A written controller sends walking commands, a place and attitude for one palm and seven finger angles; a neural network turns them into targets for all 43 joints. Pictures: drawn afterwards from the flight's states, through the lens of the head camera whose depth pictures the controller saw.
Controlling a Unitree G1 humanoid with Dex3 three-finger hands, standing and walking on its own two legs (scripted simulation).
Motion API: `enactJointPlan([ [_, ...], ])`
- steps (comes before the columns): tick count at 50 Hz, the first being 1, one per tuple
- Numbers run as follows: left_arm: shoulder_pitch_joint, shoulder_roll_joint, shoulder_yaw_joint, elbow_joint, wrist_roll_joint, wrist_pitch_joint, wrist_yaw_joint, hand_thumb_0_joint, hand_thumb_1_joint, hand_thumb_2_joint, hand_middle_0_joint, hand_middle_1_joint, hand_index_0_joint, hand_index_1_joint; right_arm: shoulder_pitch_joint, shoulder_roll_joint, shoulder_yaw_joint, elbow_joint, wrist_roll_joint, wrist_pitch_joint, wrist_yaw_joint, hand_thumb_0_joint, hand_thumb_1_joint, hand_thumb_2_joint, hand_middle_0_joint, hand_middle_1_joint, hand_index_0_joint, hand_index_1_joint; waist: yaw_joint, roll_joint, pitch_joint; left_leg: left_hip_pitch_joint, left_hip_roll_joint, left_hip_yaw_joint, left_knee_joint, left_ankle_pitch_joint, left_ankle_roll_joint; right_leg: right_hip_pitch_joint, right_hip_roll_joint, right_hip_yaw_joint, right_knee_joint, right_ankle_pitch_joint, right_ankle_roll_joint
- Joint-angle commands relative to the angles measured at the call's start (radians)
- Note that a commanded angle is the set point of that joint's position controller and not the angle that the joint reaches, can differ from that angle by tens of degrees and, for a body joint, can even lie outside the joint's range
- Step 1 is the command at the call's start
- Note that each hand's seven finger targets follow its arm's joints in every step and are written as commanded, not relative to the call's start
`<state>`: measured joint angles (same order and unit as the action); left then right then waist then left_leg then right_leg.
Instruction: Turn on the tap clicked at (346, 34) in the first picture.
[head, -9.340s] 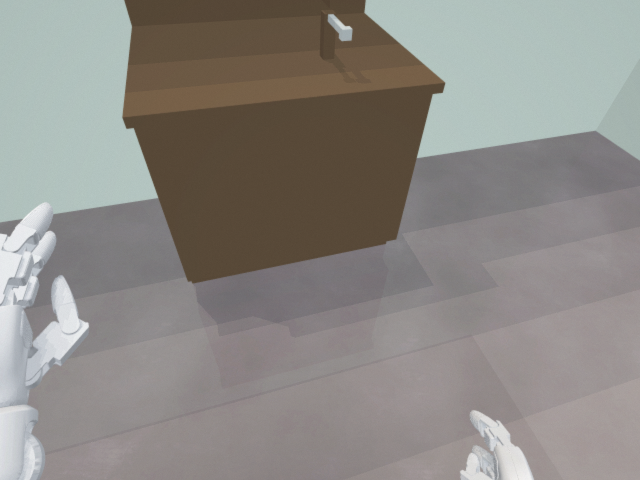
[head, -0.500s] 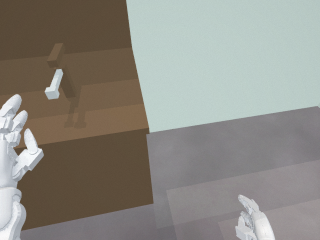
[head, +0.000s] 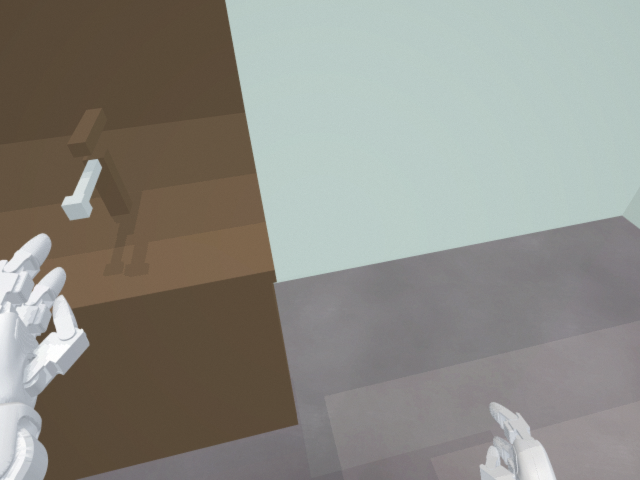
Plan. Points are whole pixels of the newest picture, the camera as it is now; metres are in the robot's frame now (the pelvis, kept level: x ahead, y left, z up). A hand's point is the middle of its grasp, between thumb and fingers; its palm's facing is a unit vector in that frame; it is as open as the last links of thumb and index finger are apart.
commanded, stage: turn the palm inward beside the body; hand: left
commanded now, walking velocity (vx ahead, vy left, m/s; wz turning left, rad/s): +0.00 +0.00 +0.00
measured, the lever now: (77, 207) +0.43 +0.43 +0.14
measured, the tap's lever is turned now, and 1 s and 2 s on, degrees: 0 0 0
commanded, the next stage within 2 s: reach beside the lever's end, fingers flat in 1.16 s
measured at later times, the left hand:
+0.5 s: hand (55, 357) +0.16 +0.27 +0.17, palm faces +0.48 -0.87 -0.11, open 7.4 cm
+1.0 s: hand (22, 361) +0.16 +0.29 +0.18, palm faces +0.50 -0.86 -0.07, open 7.4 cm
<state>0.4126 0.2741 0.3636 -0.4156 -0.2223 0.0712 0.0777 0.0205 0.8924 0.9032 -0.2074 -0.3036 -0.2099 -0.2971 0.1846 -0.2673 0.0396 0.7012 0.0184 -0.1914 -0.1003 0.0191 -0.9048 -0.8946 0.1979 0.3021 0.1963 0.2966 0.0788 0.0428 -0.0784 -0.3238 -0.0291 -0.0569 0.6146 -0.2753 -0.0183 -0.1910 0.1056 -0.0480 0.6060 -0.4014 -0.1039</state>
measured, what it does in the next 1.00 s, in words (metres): shifts its weight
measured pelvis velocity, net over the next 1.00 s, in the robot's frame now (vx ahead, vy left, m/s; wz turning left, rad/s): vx -0.03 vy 0.05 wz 0.01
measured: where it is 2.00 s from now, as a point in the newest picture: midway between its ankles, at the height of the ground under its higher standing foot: outside the picture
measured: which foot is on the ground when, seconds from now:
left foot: down 0.00-1.00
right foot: down 0.00-1.00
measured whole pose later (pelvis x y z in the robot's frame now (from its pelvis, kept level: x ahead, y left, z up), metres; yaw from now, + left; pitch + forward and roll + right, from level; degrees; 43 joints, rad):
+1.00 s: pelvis -0.03 +0.05 +0.01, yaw +0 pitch -6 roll -1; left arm 0.38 0.21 0.26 -0.54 -0.22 0.30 0.18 0.02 0.90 0.90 -0.20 -0.30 -0.21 -0.30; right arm 0.10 -0.20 0.11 0.72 0.01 -0.19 -0.11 0.02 -0.90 -0.89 0.20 0.30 0.20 0.30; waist 0.10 0.06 -0.04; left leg -0.22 -0.06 -0.04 0.51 -0.18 0.04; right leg -0.08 0.07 -0.04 0.50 -0.31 -0.06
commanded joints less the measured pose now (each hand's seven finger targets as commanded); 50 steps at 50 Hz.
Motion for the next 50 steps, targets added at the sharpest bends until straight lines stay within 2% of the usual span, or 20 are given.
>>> enactJointPlan([
  [1,-0.115,0.193,0.088,-0.256,0.013,-0.088,0.024,0.000,0.900,0.900,-0.200,-0.300,-0.200,-0.300,-0.157,-0.074,-0.026,-0.173,-0.010,-0.081,-0.005,0.000,-0.900,-0.900,0.200,0.300,0.200,0.300,-0.004,-0.017,-0.102,0.100,0.000,0.022,-0.004,0.198,0.052,-0.052,-0.155,0.137,-0.117,0.557,0.170],
  [6,-0.087,0.176,0.085,-0.231,-0.007,-0.047,0.033,0.000,0.900,0.900,-0.200,-0.300,-0.200,-0.300,-0.177,-0.067,-0.018,-0.173,-0.002,-0.083,-0.005,0.000,-0.900,-0.900,0.200,0.300,0.200,0.300,0.004,-0.054,-0.052,0.071,0.005,0.017,-0.017,0.146,0.048,-0.055,-0.157,0.146,-0.147,0.468,0.170],
  [8,-0.097,0.171,0.086,-0.216,-0.010,-0.018,0.040,0.000,0.900,0.900,-0.200,-0.300,-0.200,-0.300,-0.185,-0.063,-0.015,-0.169,0.003,-0.081,-0.008,0.000,-0.900,-0.900,0.200,0.300,0.200,0.300,0.002,-0.048,-0.012,0.072,0.007,0.015,-0.017,0.124,0.045,-0.075,-0.156,0.152,-0.176,0.397,0.168],
  [9,-0.107,0.151,0.061,-0.218,-0.012,-0.005,0.041,0.000,0.900,0.900,-0.200,-0.300,-0.200,-0.300,-0.199,-0.062,-0.013,-0.171,0.006,-0.081,-0.010,0.000,-0.900,-0.900,0.200,0.300,0.200,0.300,-0.002,-0.049,0.007,0.071,0.008,0.016,-0.023,0.107,0.047,-0.089,-0.157,0.153,-0.189,0.353,0.164],
  [10,-0.131,0.153,0.059,-0.238,-0.010,0.002,0.046,0.000,0.900,0.900,-0.200,-0.300,-0.200,-0.300,-0.204,-0.061,-0.012,-0.173,0.005,-0.082,-0.010,0.000,-0.900,-0.900,0.200,0.300,0.200,0.300,-0.002,-0.022,0.012,0.076,0.009,0.014,-0.028,0.102,0.046,-0.093,-0.156,0.151,-0.195,0.324,0.157],
  [11,-0.130,0.149,0.055,-0.236,-0.011,0.012,0.050,0.000,0.900,0.900,-0.200,-0.300,-0.200,-0.300,-0.209,-0.061,-0.011,-0.172,0.002,-0.084,-0.012,0.000,-0.900,-0.900,0.200,0.300,0.200,0.300,-0.002,-0.038,0.008,0.080,0.008,0.013,-0.029,0.097,0.047,-0.095,-0.156,0.153,-0.200,0.312,0.156],
  [14,-0.176,0.130,0.014,-0.273,0.001,0.021,0.059,0.000,0.900,0.900,-0.200,-0.300,-0.200,-0.300,-0.225,-0.056,-0.006,-0.170,0.002,-0.092,-0.012,0.000,-0.900,-0.900,0.200,0.300,0.200,0.300,-0.006,0.003,0.028,0.097,0.010,0.012,-0.043,0.076,0.048,-0.117,-0.148,0.142,-0.221,0.216,0.141],
  [16,-0.163,0.130,0.008,-0.276,0.007,0.020,0.066,0.000,0.900,0.900,-0.200,-0.300,-0.200,-0.300,-0.229,-0.057,-0.005,-0.171,-0.003,-0.100,-0.012,0.000,-0.900,-0.900,0.200,0.300,0.200,0.300,0.001,-0.024,0.029,0.097,0.011,0.008,-0.055,0.070,0.050,-0.118,-0.140,0.130,-0.221,0.188,0.134],
  [21,-0.130,0.120,-0.003,-0.315,0.012,0.021,0.077,0.000,0.900,0.900,-0.200,-0.300,-0.200,-0.300,-0.242,-0.053,-0.002,-0.173,-0.009,-0.109,-0.010,0.000,-0.900,-0.900,0.200,0.300,0.200,0.300,0.014,0.003,-0.011,0.122,0.009,0.011,-0.082,0.084,0.052,-0.096,-0.119,0.094,-0.203,0.187,0.116],
  [24,-0.117,0.095,-0.019,-0.321,0.006,0.044,0.083,0.000,0.900,0.900,-0.200,-0.300,-0.200,-0.300,-0.253,-0.048,0.003,-0.173,-0.006,-0.104,-0.008,0.000,-0.900,-0.900,0.200,0.300,0.200,0.300,0.016,0.032,-0.002,0.133,0.011,0.009,-0.109,0.073,0.051,-0.093,-0.101,0.061,-0.204,0.142,0.104],
  [29,-0.114,0.076,-0.023,-0.339,-0.002,0.076,0.098,0.000,0.900,0.900,-0.200,-0.300,-0.200,-0.300,-0.259,-0.050,0.006,-0.171,-0.008,-0.095,-0.007,0.000,-0.900,-0.900,0.200,0.300,0.200,0.300,0.017,0.003,-0.022,0.148,0.016,-0.003,-0.135,0.093,0.050,-0.076,-0.084,0.028,-0.187,0.161,0.096],
  [30,-0.127,0.080,-0.019,-0.342,-0.004,0.081,0.100,0.000,0.900,0.900,-0.200,-0.300,-0.200,-0.300,-0.260,-0.052,0.006,-0.170,-0.008,-0.093,-0.007,0.000,-0.900,-0.900,0.200,0.300,0.200,0.300,0.015,-0.010,-0.016,0.147,0.016,-0.005,-0.136,0.092,0.050,-0.077,-0.084,0.028,-0.189,0.161,0.096],
  [34,-0.162,0.064,-0.041,-0.344,0.001,0.104,0.100,0.000,0.900,0.900,-0.200,-0.300,-0.200,-0.300,-0.272,-0.049,0.010,-0.164,-0.008,-0.084,-0.013,0.000,-0.900,-0.900,0.200,0.300,0.200,0.300,0.009,0.038,0.005,0.160,0.018,-0.011,-0.158,0.051,0.046,-0.084,-0.083,0.023,-0.205,0.110,0.090],
  [35,-0.173,0.068,-0.037,-0.346,0.001,0.109,0.102,0.000,0.900,0.900,-0.200,-0.300,-0.200,-0.300,-0.272,-0.049,0.012,-0.163,-0.009,-0.083,-0.013,0.000,-0.900,-0.900,0.200,0.300,0.200,0.300,0.009,0.018,0.003,0.161,0.019,-0.020,-0.167,0.043,0.045,-0.078,-0.079,0.020,-0.203,0.108,0.088],
  [39,-0.188,0.069,-0.044,-0.350,0.004,0.140,0.096,0.000,0.900,0.900,-0.200,-0.300,-0.200,-0.300,-0.292,-0.044,0.017,-0.163,-0.008,-0.075,-0.019,0.000,-0.900,-0.900,0.200,0.300,0.200,0.300,0.013,0.041,0.022,0.167,0.018,-0.025,-0.194,-0.004,0.043,-0.069,-0.081,0.022,-0.222,0.074,0.086],
  [41,-0.181,0.074,-0.037,-0.345,0.007,0.150,0.096,0.000,0.900,0.900,-0.200,-0.300,-0.200,-0.300,-0.289,-0.043,0.018,-0.164,-0.009,-0.070,-0.018,0.000,-0.900,-0.900,0.200,0.300,0.200,0.300,0.016,0.017,0.016,0.169,0.019,-0.027,-0.200,0.008,0.041,-0.056,-0.078,0.019,-0.222,0.083,0.084],
  [45,-0.173,0.067,-0.034,-0.347,0.007,0.160,0.097,0.000,0.900,0.900,-0.200,-0.300,-0.200,-0.300,-0.294,-0.039,0.021,-0.163,-0.010,-0.060,-0.014,0.000,-0.900,-0.900,0.200,0.300,0.200,0.300,0.019,0.039,0.010,0.183,0.021,-0.026,-0.209,0.034,0.036,-0.043,-0.075,0.013,-0.221,0.109,0.081],
  [47,-0.170,0.062,-0.039,-0.338,0.006,0.165,0.096,0.000,0.900,0.900,-0.200,-0.300,-0.200,-0.300,-0.294,-0.042,0.020,-0.163,-0.010,-0.056,-0.014,0.000,-0.900,-0.900,0.200,0.300,0.200,0.300,0.015,0.019,0.016,0.186,0.022,-0.024,-0.207,0.047,0.037,-0.044,-0.073,0.011,-0.223,0.117,0.081],
  [49,-0.170,0.061,-0.036,-0.345,0.003,0.167,0.096,0.000,0.900,0.900,-0.200,-0.300,-0.200,-0.300,-0.297,-0.040,0.020,-0.162,-0.010,-0.053,-0.014,0.000,-0.900,-0.900,0.200,0.300,0.200,0.300,0.016,0.044,0.012,0.192,0.019,-0.023,-0.209,0.053,0.035,-0.039,-0.074,0.013,-0.225,0.127,0.081],
  [50,-0.174,0.062,-0.035,-0.338,0.003,0.169,0.098,0.000,0.900,0.900,-0.200,-0.300,-0.200,-0.300,-0.293,-0.041,0.020,-0.162,-0.009,-0.051,-0.013,0.000,-0.900,-0.900,0.200,0.300,0.200,0.300,0.015,0.025,0.017,0.185,0.021,-0.026,-0.211,0.047,0.034,-0.038,-0.074,0.011,-0.226,0.121,0.081],
])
